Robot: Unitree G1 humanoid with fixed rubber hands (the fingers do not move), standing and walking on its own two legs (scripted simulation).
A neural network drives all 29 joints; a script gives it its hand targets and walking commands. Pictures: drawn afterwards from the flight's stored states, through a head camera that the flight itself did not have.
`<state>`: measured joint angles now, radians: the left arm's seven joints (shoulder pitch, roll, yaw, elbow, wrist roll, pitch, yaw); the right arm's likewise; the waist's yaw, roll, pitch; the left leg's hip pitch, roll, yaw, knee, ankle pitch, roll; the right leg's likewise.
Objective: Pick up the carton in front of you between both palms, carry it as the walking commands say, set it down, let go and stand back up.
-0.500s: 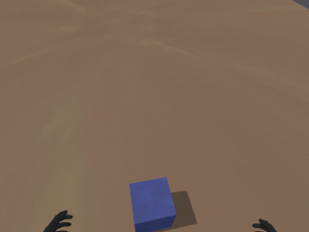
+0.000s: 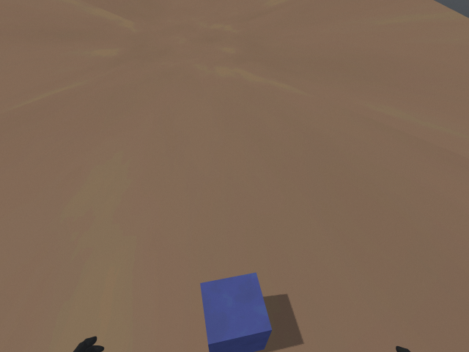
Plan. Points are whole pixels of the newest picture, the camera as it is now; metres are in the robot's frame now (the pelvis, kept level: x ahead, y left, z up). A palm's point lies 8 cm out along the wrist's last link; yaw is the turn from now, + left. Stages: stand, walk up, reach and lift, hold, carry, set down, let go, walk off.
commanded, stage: stand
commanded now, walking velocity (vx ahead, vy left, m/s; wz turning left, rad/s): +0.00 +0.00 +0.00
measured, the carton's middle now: (233, 317) +0.40 +0.01 -0.65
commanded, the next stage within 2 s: none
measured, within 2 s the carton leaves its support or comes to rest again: neither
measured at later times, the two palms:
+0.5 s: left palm out of the picture +0.08 +0.30 -0.11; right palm out of the picture +0.08 -0.31 -0.09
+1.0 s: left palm out of the picture +0.07 +0.30 -0.10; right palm out of the picture +0.08 -0.32 -0.09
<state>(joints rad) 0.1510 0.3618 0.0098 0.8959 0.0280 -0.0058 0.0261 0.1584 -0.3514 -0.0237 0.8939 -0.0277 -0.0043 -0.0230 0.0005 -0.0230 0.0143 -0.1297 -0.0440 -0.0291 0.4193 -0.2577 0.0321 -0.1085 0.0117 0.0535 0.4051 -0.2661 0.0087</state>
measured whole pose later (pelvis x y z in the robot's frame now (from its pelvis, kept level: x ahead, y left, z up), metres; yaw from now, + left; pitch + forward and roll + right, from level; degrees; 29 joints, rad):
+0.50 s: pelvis -0.01 +0.00 +0.00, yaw +0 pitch -2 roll +0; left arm 0.14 0.38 0.00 0.99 0.02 -0.01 0.02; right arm 0.14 -0.37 -0.01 0.99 -0.02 -0.01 -0.01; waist 0.00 -0.02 0.02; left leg -0.12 -0.04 -0.03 0.37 -0.21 0.03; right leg -0.09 0.01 0.05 0.35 -0.22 0.01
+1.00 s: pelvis -0.02 +0.00 +0.01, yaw +0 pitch -2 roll +0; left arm 0.12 0.39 0.00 1.04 0.02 -0.01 0.01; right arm 0.11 -0.38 -0.01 1.03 -0.01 -0.01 -0.01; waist 0.00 -0.01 0.03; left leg -0.11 -0.03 -0.03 0.34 -0.19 0.02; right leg -0.08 0.02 0.05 0.33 -0.20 0.00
